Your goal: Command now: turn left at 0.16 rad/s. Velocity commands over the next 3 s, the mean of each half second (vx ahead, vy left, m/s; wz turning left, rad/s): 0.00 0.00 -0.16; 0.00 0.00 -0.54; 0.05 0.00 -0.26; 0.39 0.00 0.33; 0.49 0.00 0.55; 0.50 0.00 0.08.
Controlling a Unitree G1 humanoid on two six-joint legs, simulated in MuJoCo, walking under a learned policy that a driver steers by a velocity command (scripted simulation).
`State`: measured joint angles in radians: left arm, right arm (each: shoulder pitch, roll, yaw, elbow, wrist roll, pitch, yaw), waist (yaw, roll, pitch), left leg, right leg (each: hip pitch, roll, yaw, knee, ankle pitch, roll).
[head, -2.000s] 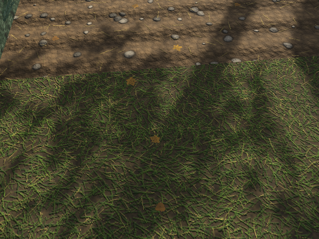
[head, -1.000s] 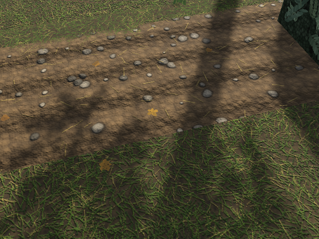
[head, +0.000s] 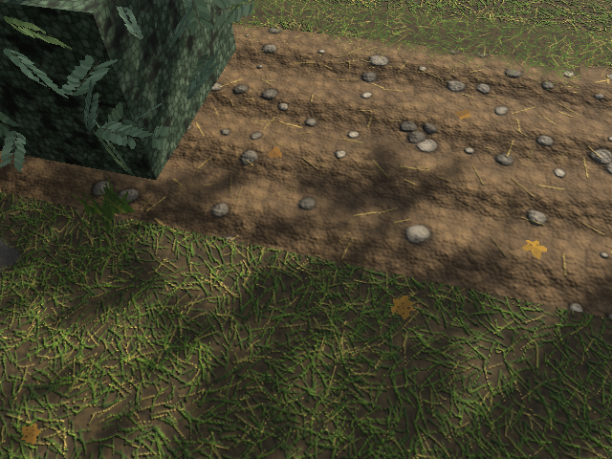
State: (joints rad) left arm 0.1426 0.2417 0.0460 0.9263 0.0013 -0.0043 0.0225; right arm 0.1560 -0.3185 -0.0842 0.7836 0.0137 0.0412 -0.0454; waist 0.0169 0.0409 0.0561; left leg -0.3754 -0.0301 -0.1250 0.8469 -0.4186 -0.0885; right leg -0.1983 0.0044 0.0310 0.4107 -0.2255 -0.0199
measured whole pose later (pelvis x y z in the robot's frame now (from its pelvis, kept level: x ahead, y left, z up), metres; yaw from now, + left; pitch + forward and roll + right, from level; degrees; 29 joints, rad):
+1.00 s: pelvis +0.01 -0.04 +0.00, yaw -26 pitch +1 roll +3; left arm 0.18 0.32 0.06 0.78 -0.01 0.03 0.03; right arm 0.07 -0.33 -0.09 0.81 0.01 -0.02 -0.04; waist 0.03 0.02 0.07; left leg -0.45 -0.02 -0.14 0.78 -0.31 -0.10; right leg -0.22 0.13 0.21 0.41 -0.19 -0.09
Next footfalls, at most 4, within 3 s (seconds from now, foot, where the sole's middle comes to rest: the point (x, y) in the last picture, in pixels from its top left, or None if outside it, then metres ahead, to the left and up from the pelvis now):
0.10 left None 0.02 0.15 -0.78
0.52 right None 0.02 -0.11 -0.78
1.18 left None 0.16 0.06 -0.78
1.52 right None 0.00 -0.14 -0.78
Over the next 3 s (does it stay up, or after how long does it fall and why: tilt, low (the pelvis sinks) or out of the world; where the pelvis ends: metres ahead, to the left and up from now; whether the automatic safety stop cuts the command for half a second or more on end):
stays up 0.80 -0.16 -0.02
